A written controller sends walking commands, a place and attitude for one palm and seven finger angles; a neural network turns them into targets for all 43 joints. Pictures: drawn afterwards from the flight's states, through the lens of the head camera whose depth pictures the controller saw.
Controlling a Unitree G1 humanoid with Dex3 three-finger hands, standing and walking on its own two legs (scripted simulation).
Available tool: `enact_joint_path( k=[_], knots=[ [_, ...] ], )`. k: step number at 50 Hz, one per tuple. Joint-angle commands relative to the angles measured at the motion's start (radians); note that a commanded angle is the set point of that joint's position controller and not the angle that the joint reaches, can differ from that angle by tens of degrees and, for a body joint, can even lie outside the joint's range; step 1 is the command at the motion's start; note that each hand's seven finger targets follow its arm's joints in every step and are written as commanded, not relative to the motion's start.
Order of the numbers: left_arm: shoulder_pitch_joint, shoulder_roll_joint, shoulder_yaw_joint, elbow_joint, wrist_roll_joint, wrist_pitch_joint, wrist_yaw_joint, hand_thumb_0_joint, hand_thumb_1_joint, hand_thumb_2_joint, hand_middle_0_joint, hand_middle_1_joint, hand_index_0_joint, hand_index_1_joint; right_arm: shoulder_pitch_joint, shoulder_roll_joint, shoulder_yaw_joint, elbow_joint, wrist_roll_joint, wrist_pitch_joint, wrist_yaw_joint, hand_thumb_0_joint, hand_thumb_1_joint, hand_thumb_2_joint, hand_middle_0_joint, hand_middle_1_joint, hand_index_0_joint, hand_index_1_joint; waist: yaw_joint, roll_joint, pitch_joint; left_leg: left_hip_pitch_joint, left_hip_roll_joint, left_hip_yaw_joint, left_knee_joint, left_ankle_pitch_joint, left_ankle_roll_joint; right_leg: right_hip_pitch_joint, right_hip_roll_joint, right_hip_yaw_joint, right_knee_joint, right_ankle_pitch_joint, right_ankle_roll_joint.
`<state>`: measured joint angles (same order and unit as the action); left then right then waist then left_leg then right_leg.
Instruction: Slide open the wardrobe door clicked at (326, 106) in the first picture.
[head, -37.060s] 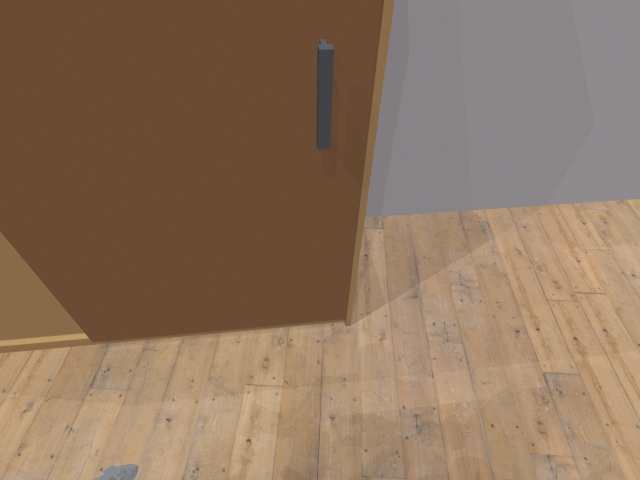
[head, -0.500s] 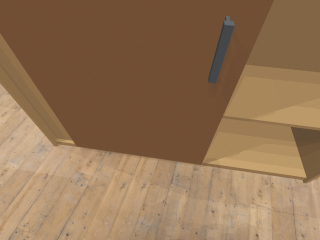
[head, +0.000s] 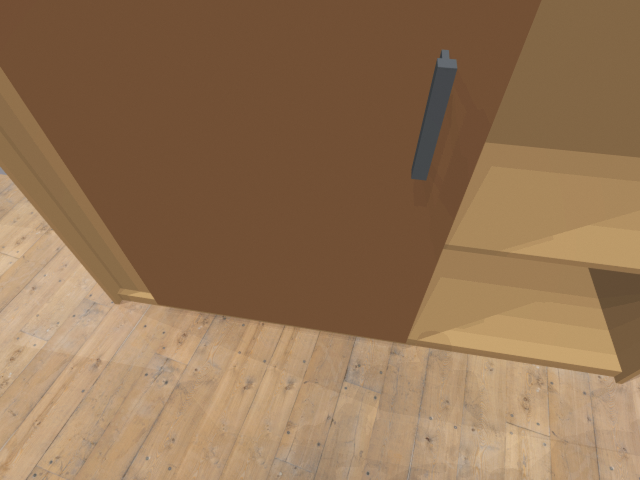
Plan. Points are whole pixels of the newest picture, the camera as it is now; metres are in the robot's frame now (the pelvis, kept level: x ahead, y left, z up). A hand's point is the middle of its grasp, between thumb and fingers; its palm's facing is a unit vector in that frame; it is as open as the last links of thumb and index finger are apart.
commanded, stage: look to check the result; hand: right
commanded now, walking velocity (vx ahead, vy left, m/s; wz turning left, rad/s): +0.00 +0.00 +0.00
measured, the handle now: (431, 118) +0.61 -0.12 +0.13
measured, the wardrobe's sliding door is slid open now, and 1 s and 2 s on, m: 0.67 0.67 0.67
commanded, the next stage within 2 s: stand and wait in 0.46 s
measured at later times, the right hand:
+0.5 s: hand out of the picture +0.02 -0.18 -0.18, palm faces -0.03 +0.98 -0.19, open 7.4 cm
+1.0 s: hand out of the picture +0.02 -0.17 -0.18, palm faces -0.02 +0.98 -0.20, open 7.4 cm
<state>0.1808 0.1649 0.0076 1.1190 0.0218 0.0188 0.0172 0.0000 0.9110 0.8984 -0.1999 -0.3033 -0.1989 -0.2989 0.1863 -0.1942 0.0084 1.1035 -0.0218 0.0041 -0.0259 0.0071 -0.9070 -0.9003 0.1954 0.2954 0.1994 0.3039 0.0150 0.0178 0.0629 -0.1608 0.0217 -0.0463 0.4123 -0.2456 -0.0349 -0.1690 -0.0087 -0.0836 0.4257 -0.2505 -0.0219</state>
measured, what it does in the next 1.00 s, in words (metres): stands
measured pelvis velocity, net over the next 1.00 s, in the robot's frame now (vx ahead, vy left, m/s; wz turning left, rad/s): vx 0.00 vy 0.01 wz -0.01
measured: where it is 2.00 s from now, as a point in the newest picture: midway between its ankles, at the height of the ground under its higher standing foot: outside the picture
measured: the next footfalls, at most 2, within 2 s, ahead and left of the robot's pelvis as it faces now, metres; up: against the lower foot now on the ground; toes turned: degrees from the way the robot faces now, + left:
none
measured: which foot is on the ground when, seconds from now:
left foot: down 0.00-1.00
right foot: down 0.00-1.00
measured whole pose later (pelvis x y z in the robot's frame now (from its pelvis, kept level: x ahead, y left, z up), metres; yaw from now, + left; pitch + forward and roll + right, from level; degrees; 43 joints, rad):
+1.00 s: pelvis +0.00 +0.01 +0.00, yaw +0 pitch -1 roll +0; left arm 0.20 0.16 0.01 1.15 0.02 0.01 0.02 0.00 0.91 0.90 -0.20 -0.30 -0.20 -0.30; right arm 0.20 -0.18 0.01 1.13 -0.02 0.00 -0.03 0.01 -0.91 -0.90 0.19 0.30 0.20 0.30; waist 0.02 0.01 0.06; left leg -0.15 0.02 -0.03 0.39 -0.23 -0.03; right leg -0.16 -0.01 -0.07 0.40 -0.23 -0.01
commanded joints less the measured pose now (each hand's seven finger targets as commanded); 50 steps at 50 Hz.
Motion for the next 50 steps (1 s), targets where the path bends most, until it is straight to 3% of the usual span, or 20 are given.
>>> enact_joint_path(
  k=[1,10,26,27,33,40,42,46,50],
  knots=[
    [0.039,0.119,0.026,-0.03,-0.003,-0.019,0.013,0.0,0.9,0.9,-0.2,-0.3,-0.2,-0.3,0.041,-0.104,-0.024,-0.029,0.005,-0.015,-0.011,0.0,-0.9,-0.9,0.2,0.3,0.2,0.3,-0.002,-0.016,-0.053,-0.036,0.072,-0.033,-0.052,0.204,0.044,0.07,-0.111,0.092,-0.07,0.231,-0.012],
    [0.05,0.113,0.025,-0.016,-0.004,-0.02,0.015,0.0,0.9,0.9,-0.2,-0.3,-0.2,-0.3,0.058,-0.097,-0.022,-0.011,0.005,-0.014,-0.011,0.0,-0.9,-0.9,0.2,0.3,0.2,0.3,-0.003,-0.036,-0.042,-0.037,0.071,-0.033,-0.059,0.184,0.044,0.067,-0.11,0.091,-0.076,0.212,-0.013],
    [0.058,0.104,0.025,-0.007,-0.004,-0.02,0.015,0.0,0.9,0.9,-0.2,-0.3,-0.2,-0.3,0.061,-0.088,-0.022,-0.002,0.003,-0.013,-0.012,0.0,-0.9,-0.9,0.2,0.3,0.2,0.3,-0.003,-0.02,-0.011,-0.045,0.071,-0.033,-0.072,0.152,0.044,0.045,-0.106,0.097,-0.09,0.174,-0.013],
    [0.064,0.109,0.025,-0.009,-0.006,-0.021,0.014,0.0,0.9,0.9,-0.2,-0.3,-0.2,-0.3,0.069,-0.093,-0.022,-0.003,0.003,-0.016,-0.012,0.0,-0.9,-0.9,0.2,0.3,0.2,0.3,-0.004,-0.012,-0.042,-0.031,0.072,-0.033,-0.068,0.179,0.044,0.062,-0.108,0.096,-0.079,0.201,-0.013],
    [0.064,0.106,0.026,-0.005,-0.005,-0.023,0.015,0.0,0.9,0.9,-0.2,-0.3,-0.2,-0.3,0.062,-0.094,-0.024,-0.003,0.004,-0.018,-0.013,0.0,-0.9,-0.9,0.2,0.3,0.2,0.3,-0.002,-0.013,-0.052,-0.024,0.076,-0.032,-0.064,0.208,0.045,0.069,-0.108,0.096,-0.073,0.229,-0.011],
    [0.062,0.103,0.025,-0.003,-0.004,-0.022,0.016,0.0,0.9,0.9,-0.2,-0.3,-0.2,-0.3,0.058,-0.087,-0.024,-0.002,0.004,-0.017,-0.013,0.0,-0.9,-0.9,0.2,0.3,0.2,0.3,-0.003,-0.026,-0.023,-0.034,0.073,-0.031,-0.073,0.184,0.045,0.055,-0.11,0.095,-0.085,0.207,-0.009],
    [0.067,0.109,0.025,-0.006,-0.006,-0.023,0.016,0.0,0.9,0.9,-0.2,-0.3,-0.2,-0.3,0.065,-0.095,-0.025,-0.003,0.003,-0.019,-0.013,0.0,-0.9,-0.9,0.2,0.3,0.2,0.3,-0.004,-0.019,-0.047,-0.024,0.073,-0.03,-0.071,0.198,0.045,0.068,-0.111,0.097,-0.077,0.226,-0.01],
    [0.062,0.104,0.024,-0.002,-0.004,-0.021,0.016,0.0,0.9,0.9,-0.2,-0.3,-0.2,-0.3,0.056,-0.089,-0.024,0.0,0.004,-0.016,-0.012,0.0,-0.9,-0.9,0.2,0.3,0.2,0.3,-0.002,-0.022,-0.014,-0.036,0.071,-0.03,-0.081,0.165,0.045,0.049,-0.11,0.099,-0.09,0.192,-0.008],
    [0.063,0.105,0.024,-0.002,-0.005,-0.022,0.016,0.0,0.9,0.9,-0.2,-0.3,-0.2,-0.3,0.061,-0.091,-0.024,0.0,0.005,-0.019,-0.012,0.0,-0.9,-0.9,0.2,0.3,0.2,0.3,-0.003,-0.02,-0.033,-0.03,0.075,-0.035,-0.082,0.185,0.046,0.063,-0.109,0.096,-0.083,0.206,-0.008]
  ],
)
